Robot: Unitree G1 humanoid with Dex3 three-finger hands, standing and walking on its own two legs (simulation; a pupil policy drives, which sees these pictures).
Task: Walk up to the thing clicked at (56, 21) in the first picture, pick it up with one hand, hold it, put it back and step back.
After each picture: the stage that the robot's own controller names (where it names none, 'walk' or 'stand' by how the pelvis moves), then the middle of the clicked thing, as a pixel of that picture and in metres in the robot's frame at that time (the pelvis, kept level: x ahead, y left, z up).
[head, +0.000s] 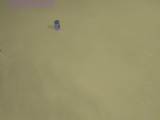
stand; (57, 25) +1.69 +0.37 -0.72
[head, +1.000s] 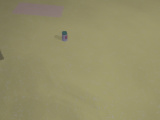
walk; (64, 36) +1.57 +0.20 -0.71
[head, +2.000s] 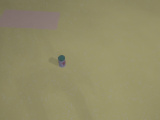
walk; (61, 61) +1.00 +0.19 -0.71
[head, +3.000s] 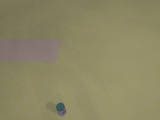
walk; (61, 109) +0.55 +0.22 -0.69
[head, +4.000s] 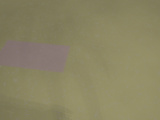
stand; out of the picture +0.36 +0.20 -0.70
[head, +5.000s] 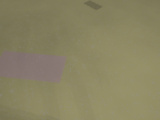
stand; out of the picture +0.35 +0.19 -0.72
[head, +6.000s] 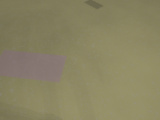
stand; out of the picture +0.35 +0.20 -0.73
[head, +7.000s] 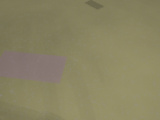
stand; out of the picture +0.33 +0.20 -0.73
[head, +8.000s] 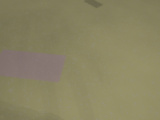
stand; out of the picture +0.33 +0.20 -0.73
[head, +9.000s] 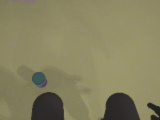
go down; (40, 80) +0.40 +0.22 -0.42
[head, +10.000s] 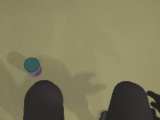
go down; (33, 67) +0.42 +0.23 -0.31
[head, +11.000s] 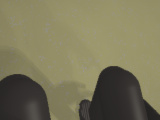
close in; out of the picture +0.40 +0.26 -0.23
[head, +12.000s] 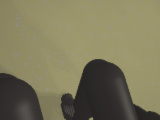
close; out of the picture +0.39 +0.28 -0.22
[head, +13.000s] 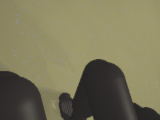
lift; out of the picture +0.39 +0.27 -0.22
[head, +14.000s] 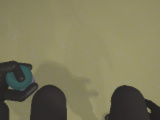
lift; (23, 82) +0.32 +0.22 -0.06
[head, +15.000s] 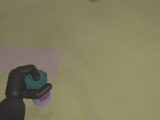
hold; (38, 88) +0.33 +0.17 +0.03
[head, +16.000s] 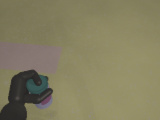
hold; (40, 92) +0.32 +0.17 +0.00
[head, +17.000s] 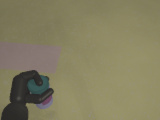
crouch; (41, 92) +0.32 +0.17 -0.01
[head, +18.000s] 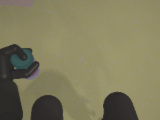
crouch; (26, 65) +0.41 +0.20 -0.09
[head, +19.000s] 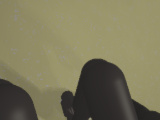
lower; out of the picture +0.41 +0.29 -0.22
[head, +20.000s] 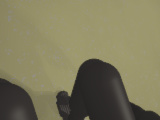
lower; out of the picture +0.41 +0.30 -0.22
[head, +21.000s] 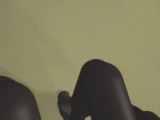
lower; out of the picture +0.41 +0.29 -0.22
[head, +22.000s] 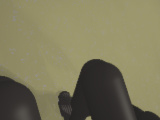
lower; out of the picture +0.41 +0.29 -0.22
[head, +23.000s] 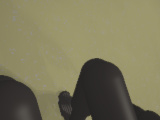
loosen; out of the picture +0.41 +0.28 -0.22
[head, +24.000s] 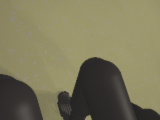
withdraw; out of the picture +0.40 +0.26 -0.22
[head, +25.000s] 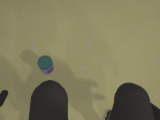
walk; (46, 65) +0.43 +0.20 -0.33
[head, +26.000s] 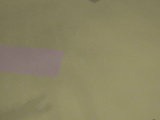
stand; out of the picture +0.35 +0.17 -0.66
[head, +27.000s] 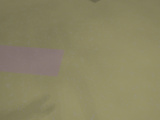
stand; out of the picture +0.37 +0.19 -0.67
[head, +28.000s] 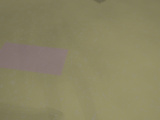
stand; out of the picture +0.37 +0.17 -0.70
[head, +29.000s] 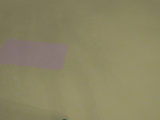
walk; out of the picture +0.40 +0.17 -0.71
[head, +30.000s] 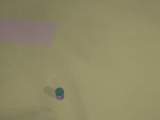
walk; (59, 94) +0.57 +0.17 -0.71
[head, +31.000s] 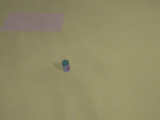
walk; (66, 66) +0.89 +0.25 -0.70
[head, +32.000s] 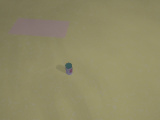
stand; (69, 68) +0.98 +0.19 -0.71
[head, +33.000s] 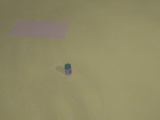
stand; (68, 69) +1.00 +0.19 -0.73
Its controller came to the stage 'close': yes
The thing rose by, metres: 0.70
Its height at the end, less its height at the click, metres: +0.00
